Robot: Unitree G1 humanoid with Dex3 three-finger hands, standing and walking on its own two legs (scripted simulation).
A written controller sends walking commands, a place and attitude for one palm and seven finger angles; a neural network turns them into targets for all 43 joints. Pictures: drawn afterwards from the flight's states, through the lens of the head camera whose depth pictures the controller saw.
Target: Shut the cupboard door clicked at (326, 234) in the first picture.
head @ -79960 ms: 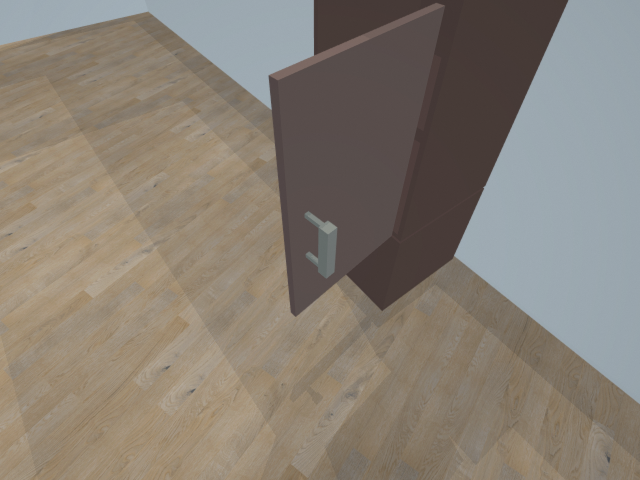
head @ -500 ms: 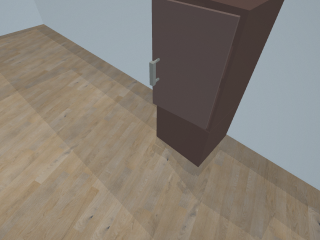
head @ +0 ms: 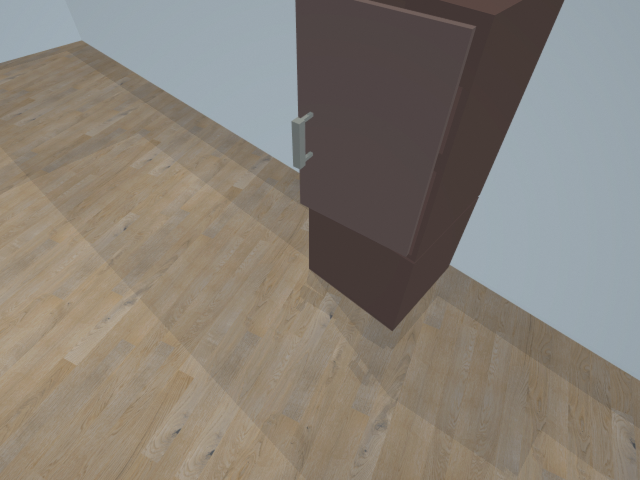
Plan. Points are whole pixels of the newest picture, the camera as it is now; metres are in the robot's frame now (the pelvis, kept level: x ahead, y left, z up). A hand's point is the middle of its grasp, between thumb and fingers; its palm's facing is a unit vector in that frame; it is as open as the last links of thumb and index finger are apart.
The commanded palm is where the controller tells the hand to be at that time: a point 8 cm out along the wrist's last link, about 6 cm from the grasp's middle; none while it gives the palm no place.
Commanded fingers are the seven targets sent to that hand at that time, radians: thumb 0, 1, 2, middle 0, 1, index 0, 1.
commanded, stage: walk to a spot facing it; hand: left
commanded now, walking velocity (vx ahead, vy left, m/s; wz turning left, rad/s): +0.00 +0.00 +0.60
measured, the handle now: (304, 140) +0.90 +0.08 -0.09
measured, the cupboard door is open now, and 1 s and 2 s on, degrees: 7 7 7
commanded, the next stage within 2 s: none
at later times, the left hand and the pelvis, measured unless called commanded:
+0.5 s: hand out of the picture +0.03 +0.24 -0.18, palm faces +0.23 -0.94 -0.24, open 7.4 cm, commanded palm none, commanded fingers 0.00 0.90 0.90 -0.20 -0.30 -0.20 -0.30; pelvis +0.00 +0.02 -0.01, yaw +13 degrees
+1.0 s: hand out of the picture -0.05 +0.16 -0.16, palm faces +0.53 -0.79 -0.30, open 7.4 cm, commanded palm none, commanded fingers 0.00 0.90 0.90 -0.20 -0.30 -0.20 -0.30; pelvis +0.01 -0.04 +0.00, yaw +33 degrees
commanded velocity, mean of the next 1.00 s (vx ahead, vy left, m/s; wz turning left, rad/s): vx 0.00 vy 0.00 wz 0.60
